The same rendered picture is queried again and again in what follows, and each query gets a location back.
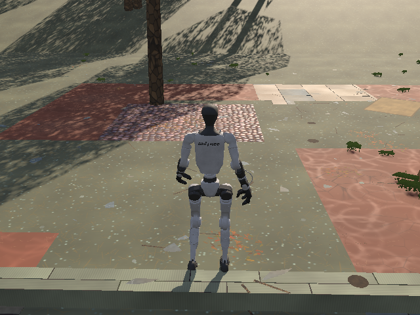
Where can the robot torso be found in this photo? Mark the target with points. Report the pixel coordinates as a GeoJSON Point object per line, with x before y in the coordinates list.
{"type": "Point", "coordinates": [209, 159]}

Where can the robot left hand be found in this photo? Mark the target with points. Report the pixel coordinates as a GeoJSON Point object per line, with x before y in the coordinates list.
{"type": "Point", "coordinates": [182, 181]}

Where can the right robot upper arm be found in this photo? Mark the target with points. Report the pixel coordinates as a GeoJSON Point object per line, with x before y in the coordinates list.
{"type": "Point", "coordinates": [230, 139]}

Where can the left robot upper arm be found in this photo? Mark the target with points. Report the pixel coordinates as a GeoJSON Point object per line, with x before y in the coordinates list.
{"type": "Point", "coordinates": [186, 147]}

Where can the left robot foot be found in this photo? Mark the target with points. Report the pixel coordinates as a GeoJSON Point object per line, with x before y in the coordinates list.
{"type": "Point", "coordinates": [192, 265]}

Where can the robot right forearm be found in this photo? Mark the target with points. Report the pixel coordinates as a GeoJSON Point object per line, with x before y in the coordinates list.
{"type": "Point", "coordinates": [242, 177]}

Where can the robot left forearm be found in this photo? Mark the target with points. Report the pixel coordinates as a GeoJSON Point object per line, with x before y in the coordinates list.
{"type": "Point", "coordinates": [180, 170]}

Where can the robot right hand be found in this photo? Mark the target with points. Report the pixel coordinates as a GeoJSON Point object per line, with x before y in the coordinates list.
{"type": "Point", "coordinates": [247, 195]}

